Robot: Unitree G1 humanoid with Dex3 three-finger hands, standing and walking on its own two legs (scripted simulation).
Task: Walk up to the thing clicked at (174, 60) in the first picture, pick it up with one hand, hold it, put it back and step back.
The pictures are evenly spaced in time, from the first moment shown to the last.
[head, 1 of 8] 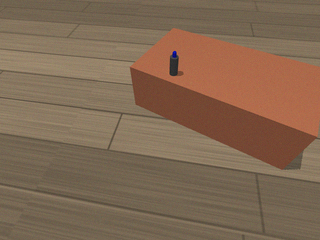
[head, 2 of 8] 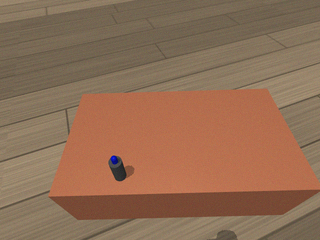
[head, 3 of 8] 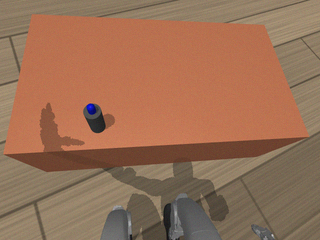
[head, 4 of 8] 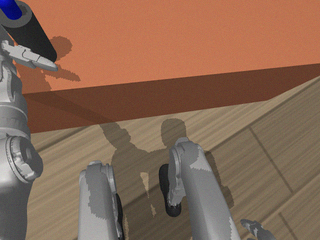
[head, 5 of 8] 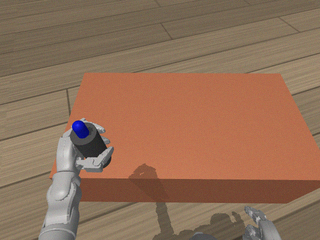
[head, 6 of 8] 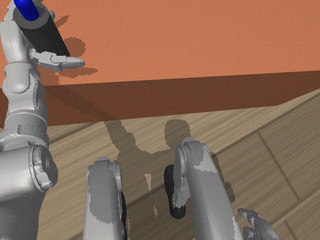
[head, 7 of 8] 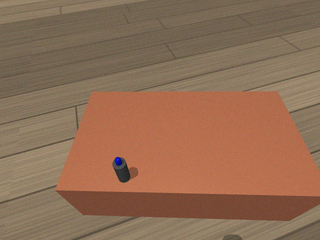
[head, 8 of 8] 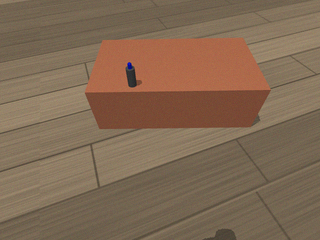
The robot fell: no
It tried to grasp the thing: yes
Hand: left
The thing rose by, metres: 0.34
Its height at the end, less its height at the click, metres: +0.00
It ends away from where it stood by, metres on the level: 0.02
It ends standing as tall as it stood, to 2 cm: yes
